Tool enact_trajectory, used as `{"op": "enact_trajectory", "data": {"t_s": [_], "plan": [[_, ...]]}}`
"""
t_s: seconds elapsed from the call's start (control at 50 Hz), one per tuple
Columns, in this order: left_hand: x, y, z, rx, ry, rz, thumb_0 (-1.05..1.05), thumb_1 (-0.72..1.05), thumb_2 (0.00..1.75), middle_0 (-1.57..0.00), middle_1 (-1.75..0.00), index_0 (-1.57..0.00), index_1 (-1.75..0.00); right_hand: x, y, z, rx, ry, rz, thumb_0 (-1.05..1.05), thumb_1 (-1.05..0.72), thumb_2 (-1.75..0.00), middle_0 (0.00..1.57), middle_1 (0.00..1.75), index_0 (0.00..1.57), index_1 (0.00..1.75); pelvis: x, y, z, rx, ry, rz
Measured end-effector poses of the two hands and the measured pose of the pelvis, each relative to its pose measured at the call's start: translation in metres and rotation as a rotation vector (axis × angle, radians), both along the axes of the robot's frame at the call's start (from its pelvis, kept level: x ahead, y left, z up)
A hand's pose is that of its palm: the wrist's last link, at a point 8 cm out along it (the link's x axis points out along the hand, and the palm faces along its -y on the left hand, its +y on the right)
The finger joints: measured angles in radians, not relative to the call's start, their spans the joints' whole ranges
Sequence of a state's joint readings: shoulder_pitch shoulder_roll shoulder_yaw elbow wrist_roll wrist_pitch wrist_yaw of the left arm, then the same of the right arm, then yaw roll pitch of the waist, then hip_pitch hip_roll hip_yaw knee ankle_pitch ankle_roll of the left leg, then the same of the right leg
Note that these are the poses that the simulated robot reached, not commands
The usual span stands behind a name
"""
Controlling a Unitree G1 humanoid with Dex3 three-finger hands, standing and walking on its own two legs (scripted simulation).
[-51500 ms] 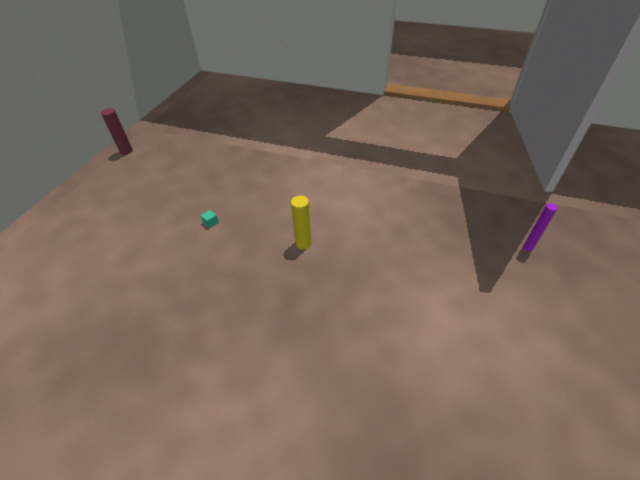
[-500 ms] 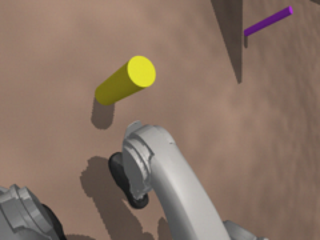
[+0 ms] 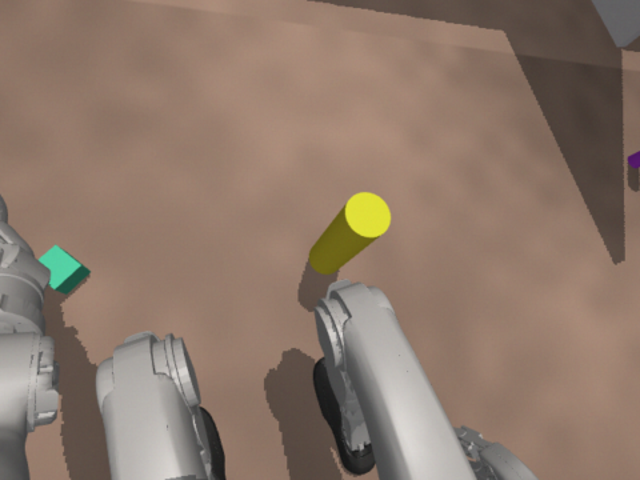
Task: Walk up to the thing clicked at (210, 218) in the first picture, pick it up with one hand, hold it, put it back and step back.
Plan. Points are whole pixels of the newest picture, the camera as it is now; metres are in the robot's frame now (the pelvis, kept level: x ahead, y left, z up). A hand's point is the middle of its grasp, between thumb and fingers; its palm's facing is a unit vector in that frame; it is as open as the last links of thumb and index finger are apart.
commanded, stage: withdraw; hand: left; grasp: from above
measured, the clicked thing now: (61, 270) +0.46 +0.33 -0.32
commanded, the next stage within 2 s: home in 0.28 s
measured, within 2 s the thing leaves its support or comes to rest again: neither
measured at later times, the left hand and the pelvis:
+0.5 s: hand (14, 273) +0.43 +0.34 -0.19, palm faces -0.53 -0.11 -0.84, open 13.6 cm; pelvis -0.01 +0.00 -0.02, yaw +2 degrees
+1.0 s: hand out of the picture +0.30 +0.30 +0.01, palm faces -0.31 -0.65 -0.70, open 8.1 cm; pelvis +0.00 +0.00 +0.12, yaw +6 degrees
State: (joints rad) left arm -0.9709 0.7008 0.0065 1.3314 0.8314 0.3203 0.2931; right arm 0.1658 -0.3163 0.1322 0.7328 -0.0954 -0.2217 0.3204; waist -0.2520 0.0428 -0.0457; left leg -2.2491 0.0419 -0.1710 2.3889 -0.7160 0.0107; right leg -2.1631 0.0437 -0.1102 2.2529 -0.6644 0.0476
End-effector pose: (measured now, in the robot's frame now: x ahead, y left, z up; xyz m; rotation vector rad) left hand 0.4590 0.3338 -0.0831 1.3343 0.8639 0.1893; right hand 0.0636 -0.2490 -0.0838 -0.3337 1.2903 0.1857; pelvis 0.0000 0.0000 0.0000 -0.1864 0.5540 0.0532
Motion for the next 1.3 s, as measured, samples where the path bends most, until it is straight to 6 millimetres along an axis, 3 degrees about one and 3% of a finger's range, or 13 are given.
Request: {"op": "enact_trajectory", "data": {"t_s": [0.12,0.2,0.42,0.54,0.66,0.8,0.94,1.04,1.3], "plan": [[-0.002,-0.025,0.014,-0.057,0.036,-0.21,0.0,-0.46,0.96,-0.12,-0.98,-0.12,-0.98,0.013,-0.005,0.001,-0.05,-0.046,0.013,0.0,-0.91,-0.9,0.2,0.3,0.2,0.3,-0.012,-0.005,0.006,0.031,-0.032,0.023],[-0.003,-0.029,0.012,-0.039,0.075,-0.327,0.0,-0.48,0.99,-0.11,-1.0,-0.1,-1.0,0.011,-0.012,0.001,-0.107,-0.034,-0.002,0.0,-0.9,-0.9,0.2,0.3,0.2,0.3,-0.015,-0.007,0.006,0.043,-0.036,0.031],[-0.012,-0.006,-0.044,-0.108,0.142,-0.504,0.0,-0.48,0.99,-0.09,-1.01,-0.1,-1.01,-0.018,-0.031,-0.004,-0.276,0.125,-0.017,0.0,-0.9,-0.9,0.2,0.3,0.2,0.3,-0.011,-0.007,-0.014,0.026,-0.023,0.022],[-0.022,0.011,-0.045,-0.102,0.049,-0.595,0.0,-0.38,0.96,-0.18,-0.9,-0.17,-0.89,-0.014,-0.029,-0.007,-0.313,0.172,-0.017,0.0,-0.89,-0.9,0.2,0.3,0.2,0.3,-0.005,-0.003,-0.02,0.012,-0.012,0.026],[-0.035,0.027,0.0,-0.098,-0.091,-0.535,0.0,-0.17,0.99,-0.25,-0.77,-0.23,-0.79,0.021,-0.019,-0.004,-0.285,0.094,-0.039,0.01,-0.89,-0.9,0.21,0.3,0.21,0.3,-0.001,0.0,-0.006,0.013,0.017,0.038],[-0.076,0.025,0.063,-0.202,-0.072,-0.38,0.0,0.15,1.01,-0.26,-0.65,-0.24,-0.67,0.072,0.0,0.026,-0.189,-0.062,-0.067,0.0,-0.89,-0.9,0.2,0.3,0.21,0.3,0.0,0.005,0.041,0.028,0.044,0.048],[-0.137,0.002,0.12,-0.452,-0.092,-0.219,0.0,0.52,0.97,-0.25,-0.48,-0.23,-0.49,0.111,0.015,0.08,-0.12,-0.201,-0.065,0.0,-0.9,-0.9,0.21,0.3,0.21,0.3,0.0,0.002,0.099,0.059,0.023,0.059],[-0.168,-0.01,0.158,-0.556,-0.171,-0.119,0.0,0.73,0.93,-0.23,-0.38,-0.22,-0.39,0.135,0.02,0.12,-0.097,-0.301,-0.06,0.01,-0.9,-0.9,0.21,0.3,0.21,0.3,0.002,-0.002,0.132,0.074,-0.003,0.075],[-0.23,-0.047,0.26,-0.8,-0.253,0.242,0.0,0.89,0.9,-0.21,-0.31,-0.21,-0.31,0.173,0.03,0.23,-0.035,-0.503,-0.119,0.01,-0.9,-0.9,0.2,0.3,0.21,0.3,0.021,-0.008,0.228,0.116,-0.102,0.102]]}}
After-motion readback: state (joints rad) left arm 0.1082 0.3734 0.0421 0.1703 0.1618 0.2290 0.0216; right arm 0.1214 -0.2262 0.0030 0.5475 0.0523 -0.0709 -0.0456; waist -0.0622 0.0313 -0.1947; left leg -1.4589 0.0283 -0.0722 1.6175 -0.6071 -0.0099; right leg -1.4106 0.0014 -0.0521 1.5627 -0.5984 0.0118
